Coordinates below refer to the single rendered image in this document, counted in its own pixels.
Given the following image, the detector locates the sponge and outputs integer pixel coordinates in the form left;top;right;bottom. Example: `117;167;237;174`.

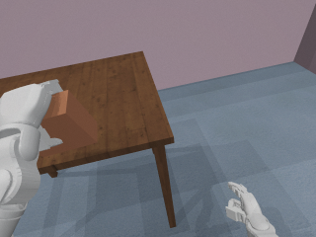
39;90;98;157

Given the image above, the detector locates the left robot hand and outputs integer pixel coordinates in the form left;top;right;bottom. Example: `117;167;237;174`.
0;79;63;152

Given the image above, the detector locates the right robot forearm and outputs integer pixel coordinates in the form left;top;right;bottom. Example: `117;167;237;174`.
245;212;278;237

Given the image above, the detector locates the table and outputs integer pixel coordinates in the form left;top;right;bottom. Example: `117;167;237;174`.
0;51;177;228

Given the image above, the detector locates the right robot hand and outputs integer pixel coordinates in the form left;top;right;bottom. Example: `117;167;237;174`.
225;182;262;224

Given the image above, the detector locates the left robot forearm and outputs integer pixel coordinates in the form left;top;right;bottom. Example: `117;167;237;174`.
0;123;40;237

